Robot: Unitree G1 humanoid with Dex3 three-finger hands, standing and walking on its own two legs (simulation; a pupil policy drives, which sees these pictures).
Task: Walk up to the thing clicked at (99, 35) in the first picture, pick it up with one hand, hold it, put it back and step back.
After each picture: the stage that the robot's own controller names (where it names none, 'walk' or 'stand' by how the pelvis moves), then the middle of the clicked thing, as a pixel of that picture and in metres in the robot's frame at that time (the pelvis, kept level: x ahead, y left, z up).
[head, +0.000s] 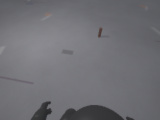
stand; (100, 32) +1.93 -0.18 -0.65
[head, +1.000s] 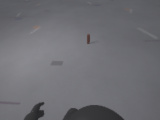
walk; (88, 39) +1.79 +0.19 -0.63
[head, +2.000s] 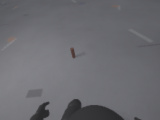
walk; (73, 53) +1.16 +0.46 -0.65
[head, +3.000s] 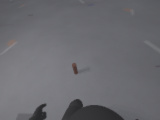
walk; (75, 69) +0.77 +0.33 -0.65
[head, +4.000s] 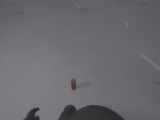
walk; (73, 84) +0.52 +0.19 -0.63
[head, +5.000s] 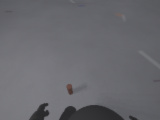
stand; (70, 89) +0.40 +0.23 -0.65
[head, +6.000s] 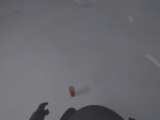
stand; (72, 91) +0.38 +0.20 -0.65
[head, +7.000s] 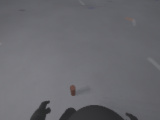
stand; (73, 91) +0.40 +0.18 -0.66
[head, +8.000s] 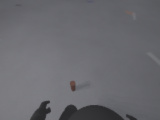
stand; (73, 86) +0.43 +0.18 -0.65
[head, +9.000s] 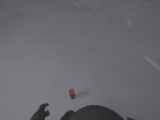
stand; (72, 94) +0.37 +0.19 -0.66
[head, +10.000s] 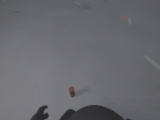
stand; (72, 92) +0.39 +0.19 -0.66
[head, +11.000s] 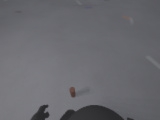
stand; (72, 92) +0.38 +0.18 -0.66
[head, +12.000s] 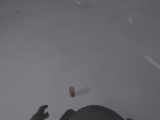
stand; (72, 92) +0.38 +0.19 -0.66
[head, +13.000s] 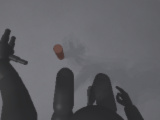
go down; (59, 53) +0.45 +0.25 -0.30
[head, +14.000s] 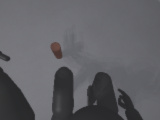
approach; (57, 52) +0.45 +0.27 -0.27
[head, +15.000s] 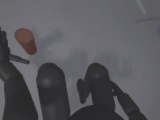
close in; (28, 44) +0.42 +0.32 -0.16
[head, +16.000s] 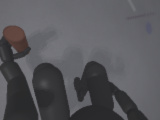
close; (20, 44) +0.42 +0.32 -0.15
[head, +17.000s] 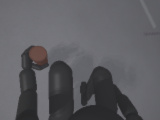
lift; (41, 59) +0.31 +0.29 -0.13
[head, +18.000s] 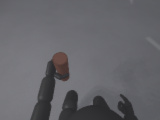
lift; (62, 69) +0.31 +0.17 +0.05
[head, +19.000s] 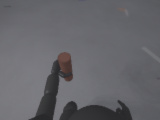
hold; (66, 69) +0.33 +0.16 +0.04
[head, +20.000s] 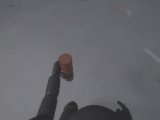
hold; (67, 69) +0.32 +0.16 +0.04
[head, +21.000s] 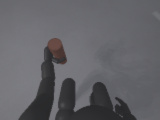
crouch; (59, 54) +0.42 +0.20 -0.03
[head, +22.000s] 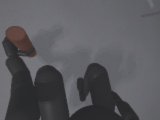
lower; (25, 45) +0.42 +0.31 -0.16
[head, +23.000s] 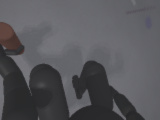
lower; (11, 42) +0.42 +0.34 -0.16
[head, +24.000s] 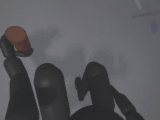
lower; (22, 45) +0.41 +0.32 -0.16
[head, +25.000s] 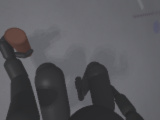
lower; (22, 46) +0.40 +0.32 -0.16
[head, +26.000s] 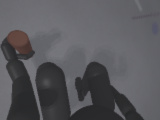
rest; (24, 47) +0.39 +0.32 -0.16
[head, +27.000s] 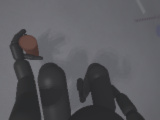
open; (31, 49) +0.40 +0.30 -0.16
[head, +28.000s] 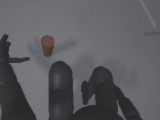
stand; (47, 48) +0.41 +0.28 -0.19
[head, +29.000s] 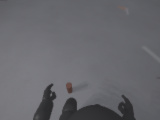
stand; (69, 88) +0.38 +0.18 -0.56
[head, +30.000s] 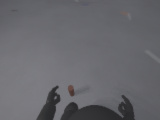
stand; (71, 91) +0.38 +0.20 -0.60
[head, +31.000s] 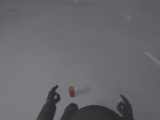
stand; (71, 92) +0.38 +0.18 -0.60
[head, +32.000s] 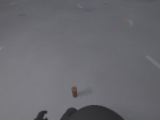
stand; (74, 92) +0.41 +0.17 -0.65
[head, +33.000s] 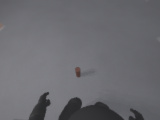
walk; (78, 72) +0.51 +0.16 -0.62
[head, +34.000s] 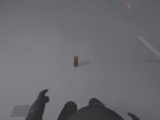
walk; (75, 61) +0.78 +0.16 -0.64
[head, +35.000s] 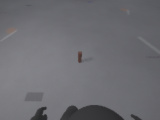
stand; (79, 57) +1.02 +0.21 -0.64
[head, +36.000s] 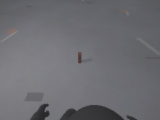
stand; (79, 58) +1.03 +0.19 -0.66
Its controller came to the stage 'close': yes
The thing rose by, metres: 0.68
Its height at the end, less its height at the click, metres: +0.00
